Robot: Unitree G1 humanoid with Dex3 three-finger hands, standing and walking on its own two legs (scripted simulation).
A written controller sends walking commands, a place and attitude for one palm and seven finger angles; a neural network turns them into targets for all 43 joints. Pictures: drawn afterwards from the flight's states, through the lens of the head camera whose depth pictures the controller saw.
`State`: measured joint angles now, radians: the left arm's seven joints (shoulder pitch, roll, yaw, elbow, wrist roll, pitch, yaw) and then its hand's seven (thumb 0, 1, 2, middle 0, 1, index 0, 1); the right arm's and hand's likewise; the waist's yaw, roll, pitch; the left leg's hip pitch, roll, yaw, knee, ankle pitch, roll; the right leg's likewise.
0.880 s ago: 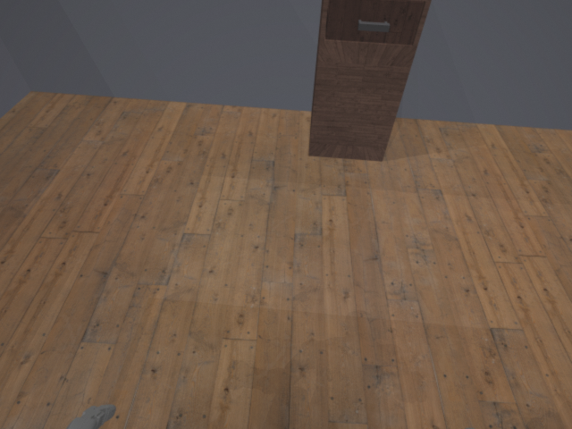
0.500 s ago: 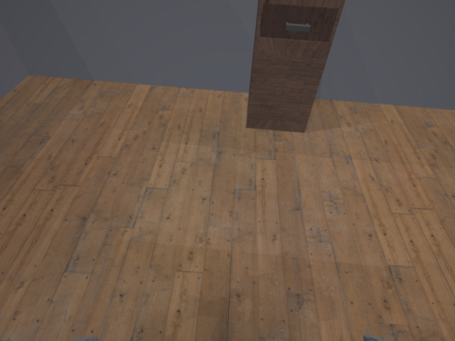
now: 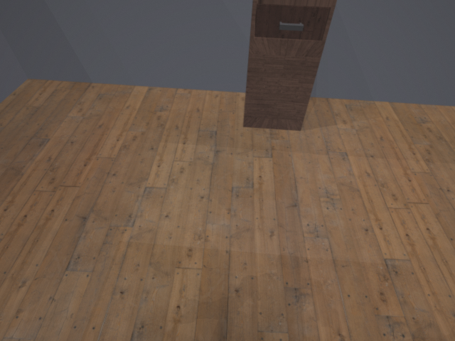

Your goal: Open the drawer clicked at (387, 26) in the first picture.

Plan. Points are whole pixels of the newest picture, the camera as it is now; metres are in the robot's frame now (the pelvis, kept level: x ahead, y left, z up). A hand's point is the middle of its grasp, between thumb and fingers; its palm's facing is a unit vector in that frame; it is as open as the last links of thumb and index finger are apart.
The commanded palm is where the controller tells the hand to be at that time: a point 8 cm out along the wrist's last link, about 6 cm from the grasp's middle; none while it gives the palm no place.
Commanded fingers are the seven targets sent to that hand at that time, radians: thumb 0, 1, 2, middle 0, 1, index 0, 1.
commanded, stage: stand and wait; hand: left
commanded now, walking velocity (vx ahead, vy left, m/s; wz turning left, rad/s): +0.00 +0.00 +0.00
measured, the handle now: (290, 25) +1.59 -0.25 -0.06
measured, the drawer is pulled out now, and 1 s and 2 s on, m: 0.00 0.00 0.00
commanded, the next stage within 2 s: look at it before walking up in 0.02 s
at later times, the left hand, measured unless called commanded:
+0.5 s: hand out of the picture +0.07 +0.25 -0.16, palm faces -0.03 -0.94 -0.33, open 7.3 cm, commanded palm none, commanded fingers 0.00 0.90 0.90 -0.20 -0.30 -0.20 -0.30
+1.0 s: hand out of the picture +0.06 +0.22 -0.17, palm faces -0.08 -0.96 -0.26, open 7.3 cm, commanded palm none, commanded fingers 0.00 0.90 0.90 -0.20 -0.30 -0.20 -0.30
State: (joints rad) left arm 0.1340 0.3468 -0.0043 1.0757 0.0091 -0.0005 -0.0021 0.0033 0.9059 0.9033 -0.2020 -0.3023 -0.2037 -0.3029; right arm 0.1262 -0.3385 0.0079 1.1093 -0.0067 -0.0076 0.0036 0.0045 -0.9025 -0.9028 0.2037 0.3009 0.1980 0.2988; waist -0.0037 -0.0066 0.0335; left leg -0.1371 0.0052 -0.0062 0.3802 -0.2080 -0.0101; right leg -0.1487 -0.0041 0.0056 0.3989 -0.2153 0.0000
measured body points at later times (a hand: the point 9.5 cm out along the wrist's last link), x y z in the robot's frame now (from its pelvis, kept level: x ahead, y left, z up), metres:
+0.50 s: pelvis +0.00 +0.00 +0.00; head +0.00 +0.00 +0.45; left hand +0.07 +0.29 -0.13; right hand +0.07 -0.30 -0.13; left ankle +0.00 +0.13 -0.74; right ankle +0.00 -0.12 -0.74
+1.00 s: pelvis +0.02 -0.01 -0.01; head +0.02 -0.01 +0.44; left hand +0.07 +0.27 -0.15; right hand +0.06 -0.28 -0.15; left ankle +0.00 +0.13 -0.74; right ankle +0.00 -0.12 -0.73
